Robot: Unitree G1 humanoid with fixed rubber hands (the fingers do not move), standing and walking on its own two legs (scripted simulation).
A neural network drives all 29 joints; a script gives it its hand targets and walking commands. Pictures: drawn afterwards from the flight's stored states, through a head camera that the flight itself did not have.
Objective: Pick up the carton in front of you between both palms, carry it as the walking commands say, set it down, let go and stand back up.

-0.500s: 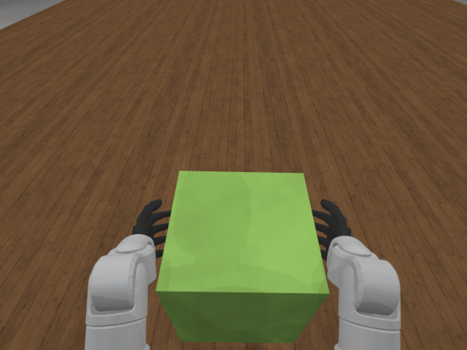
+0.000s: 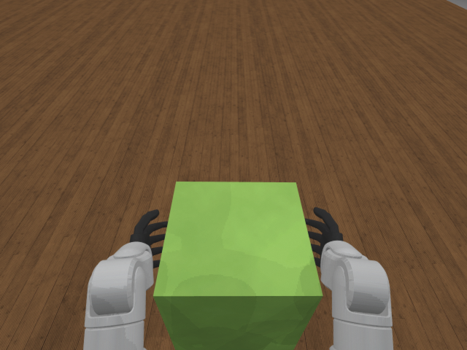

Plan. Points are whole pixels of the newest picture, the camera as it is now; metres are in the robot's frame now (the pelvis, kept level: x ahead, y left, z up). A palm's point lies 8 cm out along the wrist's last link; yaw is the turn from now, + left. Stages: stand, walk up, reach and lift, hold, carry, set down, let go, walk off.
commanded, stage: carry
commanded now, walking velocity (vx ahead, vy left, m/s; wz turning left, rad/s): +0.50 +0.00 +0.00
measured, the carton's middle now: (235, 270) +0.27 +0.00 +0.00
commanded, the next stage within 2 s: none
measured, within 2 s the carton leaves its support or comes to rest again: neither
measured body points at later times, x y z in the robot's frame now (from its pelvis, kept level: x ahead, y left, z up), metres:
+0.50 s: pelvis +0.32 -0.03 +0.01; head +0.31 -0.05 +0.46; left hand +0.59 +0.12 +0.10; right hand +0.61 -0.18 +0.09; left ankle +0.13 +0.08 -0.67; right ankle +0.41 -0.11 -0.72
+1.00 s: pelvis +0.63 +0.00 +0.01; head +0.65 +0.00 +0.46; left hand +0.91 +0.15 +0.06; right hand +0.92 -0.15 +0.07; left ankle +0.73 +0.08 -0.72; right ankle +0.45 -0.11 -0.66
